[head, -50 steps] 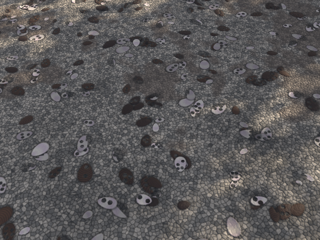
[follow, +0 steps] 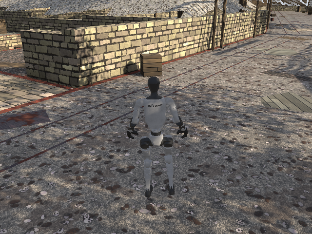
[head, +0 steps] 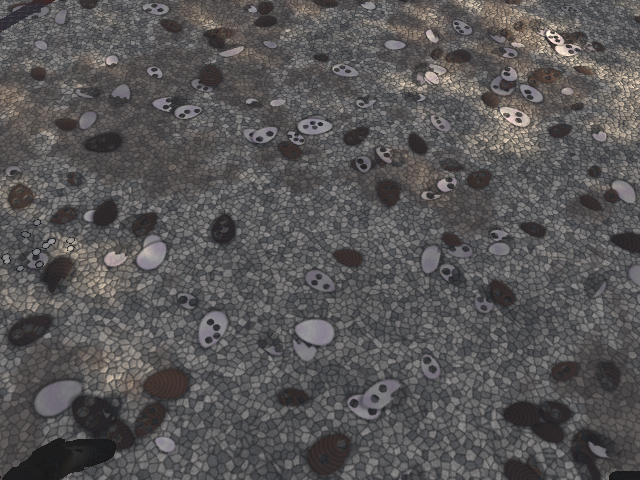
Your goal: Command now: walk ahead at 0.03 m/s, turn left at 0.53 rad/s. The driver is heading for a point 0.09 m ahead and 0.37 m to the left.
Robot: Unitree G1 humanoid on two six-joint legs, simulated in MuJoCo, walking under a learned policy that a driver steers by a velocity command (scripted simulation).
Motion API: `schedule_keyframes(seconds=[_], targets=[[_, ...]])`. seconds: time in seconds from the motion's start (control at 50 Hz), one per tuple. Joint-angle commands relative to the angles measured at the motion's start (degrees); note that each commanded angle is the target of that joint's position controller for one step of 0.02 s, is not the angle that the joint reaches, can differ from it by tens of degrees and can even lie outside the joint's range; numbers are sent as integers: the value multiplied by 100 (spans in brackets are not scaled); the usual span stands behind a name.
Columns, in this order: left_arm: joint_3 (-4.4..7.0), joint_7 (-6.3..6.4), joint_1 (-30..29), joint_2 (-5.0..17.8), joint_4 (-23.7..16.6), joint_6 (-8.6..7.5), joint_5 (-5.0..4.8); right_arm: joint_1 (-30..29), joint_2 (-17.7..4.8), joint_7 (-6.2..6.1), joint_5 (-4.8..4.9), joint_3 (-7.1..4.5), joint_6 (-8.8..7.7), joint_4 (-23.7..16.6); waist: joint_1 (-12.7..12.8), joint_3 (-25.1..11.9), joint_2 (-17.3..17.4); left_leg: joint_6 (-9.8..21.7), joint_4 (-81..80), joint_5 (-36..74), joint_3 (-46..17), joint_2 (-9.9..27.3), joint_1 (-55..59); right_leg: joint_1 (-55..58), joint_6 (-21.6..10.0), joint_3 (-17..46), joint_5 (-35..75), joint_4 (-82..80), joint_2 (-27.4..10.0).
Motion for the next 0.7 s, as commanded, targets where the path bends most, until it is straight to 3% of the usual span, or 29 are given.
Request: schedule_keyframes(seconds=[0.02, 0.08, 0.14, 0.16, 0.18, 0.2, 0.22, 0.24, 0.28, 0.3, 0.34, 0.36, 0.4, 0.44, 0.46, 0.48, 0.5, 0.52, 0.54, 0.56, 0.58, 0.6, 0.64, 0.66, 0.68, 0.7], targets=[[31, -28, 285, 272, -222, 20, -34, -198, -894, -54, -36, -259, -45, -412, 34, -1498, 699, 1061, -465, 1618, -1311, 1332, 786, 677, 52, -59, 281, -542, 9], [44, -66, 279, 337, -282, 38, -35, -195, -769, 20, -50, -186, -30, -347, -49, -1319, 909, 974, -395, 854, -1611, 1342, 651, 876, -50, -82, 233, -1015, 20], [22, -137, 597, 200, -237, -42, 44, -284, -497, 39, 1, -69, -36, -275, 204, -1146, 915, 564, -109, 162, -1578, 1025, 313, 1757, -323, -231, 1202, -2577, 26], [46, -133, 627, 409, -295, -66, 176, -47, -266, 23, -48, -8, -60, -221, 95, -1080, 422, 199, 360, -519, -1288, 657, 73, 2042, -526, 355, 1786, -2993, -545], [119, -102, 406, 859, -355, -60, 262, 374, -172, 30, -76, 1, -98, -210, -339, -911, -878, -180, 1056, -1661, -436, -92, -347, 1954, -1168, 1425, 2485, -3312, -1492], [64, -74, 279, 617, -384, -86, 313, 77, -466, 7, -92, -81, -142, -253, -150, -825, -1382, -413, 1662, -2226, -222, 16, -169, 1337, -1818, 2172, 2198, -3714, -2044], [29, -43, 197, 489, -433, -121, 267, -178, -707, -12, -35, -177, -144, -244, -17, -696, -1137, -507, 2204, -2270, -277, 142, -179, 1348, -1881, 2097, 2035, -3734, -1922], [49, -6, 221, 524, -397, -132, 188, -244, -660, -28, -2, -201, -115, -186, 20, -690, -942, -579, 2550, -2286, -254, 125, -365, 1553, -1787, 1881, 2100, -3650, -1758], [59, 48, 273, 531, -337, -137, 45, -125, -422, -36, -3, -169, -44, -53, 33, -727, -714, -726, 2791, -2206, -306, 253, -531, 1942, -1648, 1479, 2567, -3433, -1580], [46, 51, 263, 474, -305, -104, 27, -56, -208, -19, 3, -96, -35, 10, -6, -754, -642, -765, 2445, -2165, -157, 297, -388, 1994, -1541, 1163, 2807, -3335, -1374], [29, 32, 347, 340, -237, -19, 12, -127, 131, 17, 20, 37, -67, 73, 104, -886, -844, -800, 1419, -2000, 183, 361, 42, 2191, -1437, 754, 3204, -3140, -1087], [31, 28, 475, 330, -184, 21, -3, -114, 133, 27, 50, 38, -75, 126, 153, -975, -940, -807, 909, -1725, 298, 334, 258, 2318, -1449, 707, 3346, -3042, -1048], [146, 78, 622, 618, -164, 104, -89, 75, -172, 58, 142, -55, -62, 238, 118, -1044, -1039, -669, -101, -684, 653, 164, 517, 2587, -1422, 562, 3446, -2826, -1110], [213, 154, 960, 702, -112, 123, -105, -77, -513, 75, 105, -124, -39, 105, 252, -1012, -749, -319, -409, 235, 295, 359, 754, 2425, -1084, 472, 2630, -2676, -1112], [190, 162, 1002, 553, -216, 77, 11, -122, -890, 46, 49, -225, -30, 13, 443, -1139, 115, 20, -115, 1568, -424, 852, 1029, 1985, -775, 6, 1923, -2194, -749], [143, 177, 688, 381, -345, 36, 128, -76, -973, 45, 81, -306, -21, 68, 342, -1002, 979, 562, -293, 1367, -1141, 1199, 928, 1459, -350, -689, 1152, -1762, -120], [141, 192, 204, 348, -457, 14, 156, 59, -925, 47, 53, -316, -37, -3, 14, -756, 1149, 926, -591, 1353, -1830, 1454, 1064, 872, -170, -656, 592, -1365, 197], [131, 180, -90, 239, -618, 8, 124, 274, -902, 13, 12, -318, -82, 62, -133, -759, 1366, 1159, -773, 1483, -2284, 1685, 1403, 248, -167, -392, -482, -789, 318], [136, 147, -168, 190, -680, 11, 72, 421, -922, -6, -34, -318, -166, 84, -213, -781, 1388, 1349, -824, 1915, -2583, 1878, 1639, -168, -186, -16, -1288, 44, 357], [173, 111, 27, 257, -670, 14, 17, 336, -941, -25, -9, -326, -240, 90, -74, -829, 1117, 1329, -699, 2245, -2556, 1895, 1777, -397, -213, 246, -1395, 456, 290], [180, 86, 185, 275, -644, 0, -3, 126, -920, -54, 80, -332, -254, 81, 107, -865, 900, 1115, -571, 2346, -2333, 1725, 1789, -386, -230, 347, -1173, 203, 198], [171, 70, 193, 252, -645, -35, 1, -45, -871, -81, 166, -345, -215, 53, 159, -923, 852, 903, -506, 2263, -2180, 1526, 1748, -208, -204, 308, -907, -304, 203], [116, -6, 192, 99, -634, -99, -20, -208, -874, -108, 196, -377, -57, -10, 145, -1121, 954, 703, -383, 2242, -2085, 1228, 1476, 490, -116, 145, -280, -1089, 415], [117, -71, 401, 117, -577, -113, -70, -171, -845, -108, 213, -379, -4, -30, 180, -1381, 985, 665, -491, 1061, -2093, 1098, 1226, 1006, -141, 72, -48, -1532, 481], [153, -132, 630, 179, -515, -117, -151, -197, -812, -87, 245, -362, 6, -71, 278, -1424, 1002, 596, -631, -727, -2174, 958, 752, 1655, -202, 15, 242, -2100, 493], [220, -144, 1023, 231, -379, -110, -228, -322, -749, -69, 257, -318, -9, -125, 536, -1286, 917, 467, -679, -2324, -2184, 765, -117, 2581, -299, -89, 718, -2723, 450]])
